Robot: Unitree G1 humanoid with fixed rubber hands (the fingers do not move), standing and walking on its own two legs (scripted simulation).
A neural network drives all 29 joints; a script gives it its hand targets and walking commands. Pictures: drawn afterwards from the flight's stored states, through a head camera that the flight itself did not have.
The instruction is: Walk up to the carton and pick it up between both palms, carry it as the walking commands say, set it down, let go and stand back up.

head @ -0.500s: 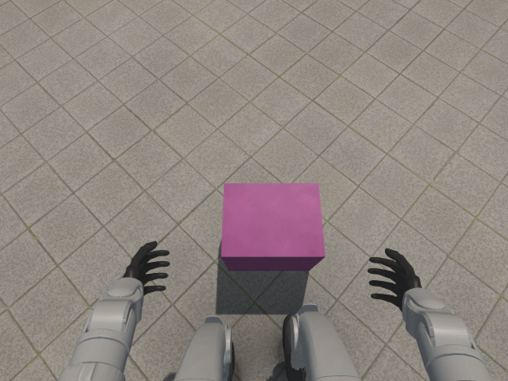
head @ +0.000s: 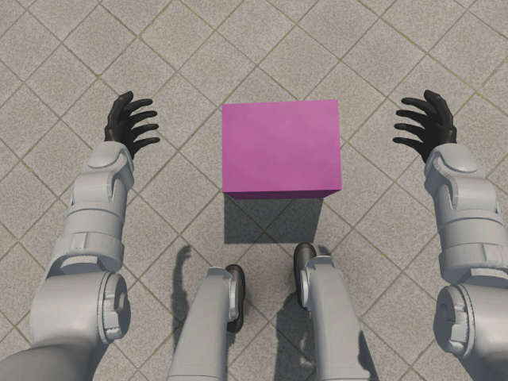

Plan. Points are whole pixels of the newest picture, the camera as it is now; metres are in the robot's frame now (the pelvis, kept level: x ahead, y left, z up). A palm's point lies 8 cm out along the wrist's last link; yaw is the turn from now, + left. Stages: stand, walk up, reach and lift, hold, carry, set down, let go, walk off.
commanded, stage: reach and lift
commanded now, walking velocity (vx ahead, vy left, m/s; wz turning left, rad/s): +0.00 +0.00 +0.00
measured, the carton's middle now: (279, 156) +0.51 -0.04 -0.53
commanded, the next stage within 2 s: none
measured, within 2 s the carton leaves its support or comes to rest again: neither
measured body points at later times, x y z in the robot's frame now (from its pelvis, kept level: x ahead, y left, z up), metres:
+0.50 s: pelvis +0.00 +0.00 -0.01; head +0.38 -0.02 +0.21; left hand +0.54 +0.21 -0.19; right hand +0.51 -0.25 -0.20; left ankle +0.05 +0.13 -0.62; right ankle +0.11 -0.11 -0.62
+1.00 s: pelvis -0.06 +0.00 -0.18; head +0.32 -0.02 +0.05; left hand +0.54 +0.20 -0.33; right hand +0.51 -0.25 -0.34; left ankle +0.05 +0.13 -0.62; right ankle +0.11 -0.12 -0.62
